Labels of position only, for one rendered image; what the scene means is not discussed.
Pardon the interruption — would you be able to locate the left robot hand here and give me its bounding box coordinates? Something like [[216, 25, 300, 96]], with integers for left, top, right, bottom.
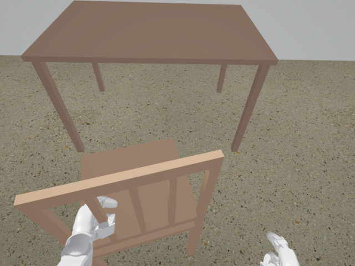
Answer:
[[72, 196, 118, 241]]

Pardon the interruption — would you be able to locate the chair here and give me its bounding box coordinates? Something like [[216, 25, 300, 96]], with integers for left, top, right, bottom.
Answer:
[[14, 137, 224, 266]]

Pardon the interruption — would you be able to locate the right robot hand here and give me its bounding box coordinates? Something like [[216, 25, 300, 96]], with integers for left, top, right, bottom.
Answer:
[[260, 232, 300, 266]]

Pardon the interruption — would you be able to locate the robot left forearm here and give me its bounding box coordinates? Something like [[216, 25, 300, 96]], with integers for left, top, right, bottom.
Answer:
[[57, 232, 93, 266]]

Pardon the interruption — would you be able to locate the table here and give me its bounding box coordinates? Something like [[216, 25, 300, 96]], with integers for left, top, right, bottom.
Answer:
[[21, 1, 278, 152]]

